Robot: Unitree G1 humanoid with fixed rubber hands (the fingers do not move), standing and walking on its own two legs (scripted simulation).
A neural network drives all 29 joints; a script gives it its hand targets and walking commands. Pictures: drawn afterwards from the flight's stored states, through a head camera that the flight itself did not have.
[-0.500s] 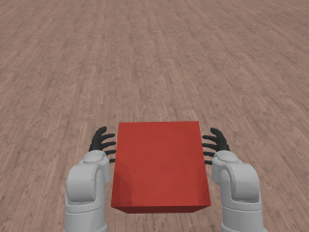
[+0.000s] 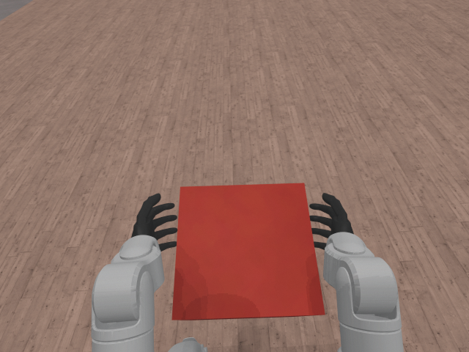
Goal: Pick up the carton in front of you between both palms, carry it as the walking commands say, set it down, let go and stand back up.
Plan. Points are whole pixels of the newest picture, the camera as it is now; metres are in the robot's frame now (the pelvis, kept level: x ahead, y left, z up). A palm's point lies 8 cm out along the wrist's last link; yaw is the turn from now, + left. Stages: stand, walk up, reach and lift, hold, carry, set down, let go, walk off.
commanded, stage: carry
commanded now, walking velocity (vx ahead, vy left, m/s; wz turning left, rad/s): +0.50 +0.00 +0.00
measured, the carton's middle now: (243, 259) +0.30 +0.00 -0.03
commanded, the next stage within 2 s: none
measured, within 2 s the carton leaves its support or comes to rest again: neither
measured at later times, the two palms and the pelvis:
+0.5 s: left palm (188, 114) +0.62 +0.13 +0.09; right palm (308, 112) +0.61 -0.16 +0.08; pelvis +0.35 +0.00 +0.00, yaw -4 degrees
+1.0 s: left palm (222, 44) +0.93 +0.05 +0.13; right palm (316, 42) +0.93 -0.24 +0.11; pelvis +0.67 -0.09 +0.00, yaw +0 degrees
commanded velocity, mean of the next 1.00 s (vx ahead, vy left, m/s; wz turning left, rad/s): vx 0.50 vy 0.00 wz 0.00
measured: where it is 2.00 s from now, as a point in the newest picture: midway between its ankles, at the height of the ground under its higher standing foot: (267, 174)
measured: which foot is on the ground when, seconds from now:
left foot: up 0.00-0.20, down 0.22-0.68, up 0.70-1.00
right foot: down 0.00-0.26, up 0.28-0.64, down 0.66-1.00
